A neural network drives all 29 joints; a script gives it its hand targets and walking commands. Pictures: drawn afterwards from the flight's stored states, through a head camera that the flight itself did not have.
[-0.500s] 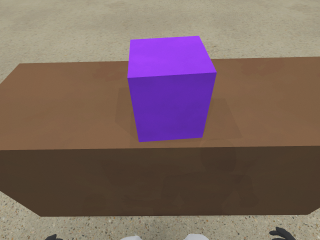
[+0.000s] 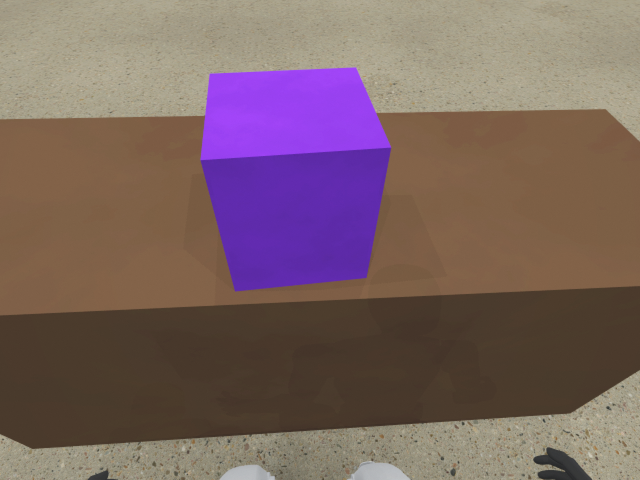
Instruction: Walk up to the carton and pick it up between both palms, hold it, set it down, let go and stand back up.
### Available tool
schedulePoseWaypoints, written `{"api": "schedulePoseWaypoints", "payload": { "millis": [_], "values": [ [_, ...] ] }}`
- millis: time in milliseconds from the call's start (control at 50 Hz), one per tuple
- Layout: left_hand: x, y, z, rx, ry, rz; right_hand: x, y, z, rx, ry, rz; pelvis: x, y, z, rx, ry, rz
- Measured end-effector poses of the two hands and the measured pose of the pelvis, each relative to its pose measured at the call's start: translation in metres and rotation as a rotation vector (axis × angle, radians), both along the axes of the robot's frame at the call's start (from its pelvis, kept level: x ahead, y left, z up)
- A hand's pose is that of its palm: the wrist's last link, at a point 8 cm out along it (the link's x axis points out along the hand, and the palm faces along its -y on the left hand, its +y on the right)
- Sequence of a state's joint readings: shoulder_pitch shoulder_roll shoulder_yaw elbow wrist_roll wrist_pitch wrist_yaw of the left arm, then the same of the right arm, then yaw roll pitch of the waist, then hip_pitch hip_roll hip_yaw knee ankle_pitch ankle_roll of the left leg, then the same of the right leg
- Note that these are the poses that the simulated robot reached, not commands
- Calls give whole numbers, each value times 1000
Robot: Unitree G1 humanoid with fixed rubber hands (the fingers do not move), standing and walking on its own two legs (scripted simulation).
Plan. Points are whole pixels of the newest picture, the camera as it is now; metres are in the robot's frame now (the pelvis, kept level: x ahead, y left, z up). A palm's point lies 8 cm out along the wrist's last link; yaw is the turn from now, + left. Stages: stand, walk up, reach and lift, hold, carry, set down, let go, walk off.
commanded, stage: walk up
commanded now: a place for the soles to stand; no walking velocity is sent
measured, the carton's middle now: (293, 183) +0.51 +0.04 +0.10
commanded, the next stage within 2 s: none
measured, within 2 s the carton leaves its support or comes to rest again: neither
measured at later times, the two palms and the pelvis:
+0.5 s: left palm out of the picture +0.11 +0.31 -0.08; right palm out of the picture +0.11 -0.31 -0.07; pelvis +0.01 +0.01 +0.00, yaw -2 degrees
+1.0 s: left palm out of the picture +0.11 +0.34 -0.07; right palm out of the picture +0.11 -0.29 -0.08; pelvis +0.01 +0.03 -0.01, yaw -2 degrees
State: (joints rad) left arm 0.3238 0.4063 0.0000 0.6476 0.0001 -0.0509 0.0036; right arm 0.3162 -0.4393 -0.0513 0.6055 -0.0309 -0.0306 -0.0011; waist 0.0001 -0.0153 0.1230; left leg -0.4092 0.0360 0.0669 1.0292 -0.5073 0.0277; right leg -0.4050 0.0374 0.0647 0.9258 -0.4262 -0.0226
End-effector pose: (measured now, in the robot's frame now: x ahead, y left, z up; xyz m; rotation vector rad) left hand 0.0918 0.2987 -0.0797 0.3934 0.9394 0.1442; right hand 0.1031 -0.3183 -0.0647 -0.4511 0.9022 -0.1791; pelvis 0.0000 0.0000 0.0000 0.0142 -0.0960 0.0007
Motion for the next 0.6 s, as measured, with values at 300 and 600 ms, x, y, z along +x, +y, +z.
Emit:
{"api": "schedulePoseWaypoints", "payload": {
  "millis": [300,600],
  "values": [
    [10,32,7,50,30,5,-1,30,-16,40,40,-3,13,24,-1,-22,27,-4],
    [16,35,3,50,-1,-21,11,22,-10,3,-1,-11,9,30,-6,-20,23,-25]
  ]
}}
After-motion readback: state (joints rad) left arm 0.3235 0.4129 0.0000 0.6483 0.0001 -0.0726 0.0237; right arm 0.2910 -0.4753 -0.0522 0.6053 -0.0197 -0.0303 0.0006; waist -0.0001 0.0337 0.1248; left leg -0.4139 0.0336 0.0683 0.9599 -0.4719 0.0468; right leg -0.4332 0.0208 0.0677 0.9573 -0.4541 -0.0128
